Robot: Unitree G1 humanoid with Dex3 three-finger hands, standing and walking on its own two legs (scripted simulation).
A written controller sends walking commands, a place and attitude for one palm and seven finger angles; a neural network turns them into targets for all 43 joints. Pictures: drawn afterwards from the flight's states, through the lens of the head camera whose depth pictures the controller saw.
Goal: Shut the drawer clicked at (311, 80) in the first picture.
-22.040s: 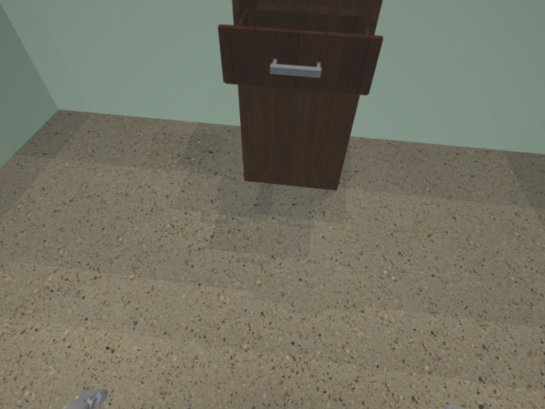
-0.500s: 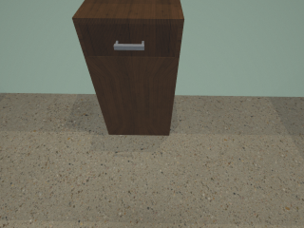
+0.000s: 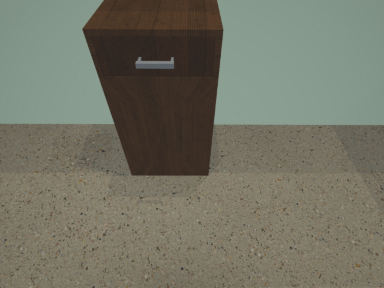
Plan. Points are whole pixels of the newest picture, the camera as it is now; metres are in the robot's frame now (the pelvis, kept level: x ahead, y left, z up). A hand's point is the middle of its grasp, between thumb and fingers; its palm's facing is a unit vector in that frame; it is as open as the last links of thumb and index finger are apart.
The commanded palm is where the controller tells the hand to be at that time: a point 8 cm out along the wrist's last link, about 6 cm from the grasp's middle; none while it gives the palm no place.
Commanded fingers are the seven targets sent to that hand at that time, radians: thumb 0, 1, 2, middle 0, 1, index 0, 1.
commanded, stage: look to check the result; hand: left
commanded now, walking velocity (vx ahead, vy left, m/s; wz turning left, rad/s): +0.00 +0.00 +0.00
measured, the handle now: (155, 62) +0.85 +0.18 +0.03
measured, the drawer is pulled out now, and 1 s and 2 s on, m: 0.00 0.00 0.00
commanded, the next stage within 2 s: stand and wait in 0.48 s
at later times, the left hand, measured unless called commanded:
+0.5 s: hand out of the picture +0.01 +0.15 -0.17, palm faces +0.05 -0.98 -0.19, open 7.3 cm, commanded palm none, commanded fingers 0.00 0.90 0.90 -0.20 -0.30 -0.20 -0.30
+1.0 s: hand out of the picture +0.03 +0.16 -0.17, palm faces +0.04 -0.98 -0.22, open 7.3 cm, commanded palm none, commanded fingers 0.00 0.90 0.90 -0.20 -0.30 -0.20 -0.30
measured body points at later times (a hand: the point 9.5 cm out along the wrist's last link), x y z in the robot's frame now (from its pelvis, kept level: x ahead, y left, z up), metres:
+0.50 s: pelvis +0.01 -0.01 +0.00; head +0.03 -0.02 +0.45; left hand +0.01 +0.21 -0.16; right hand +0.00 -0.23 -0.16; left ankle +0.03 +0.11 -0.74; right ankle +0.01 -0.11 -0.74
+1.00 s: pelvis +0.02 -0.02 +0.00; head +0.04 -0.03 +0.45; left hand +0.03 +0.21 -0.15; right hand +0.02 -0.25 -0.16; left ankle +0.03 +0.11 -0.74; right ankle +0.01 -0.11 -0.74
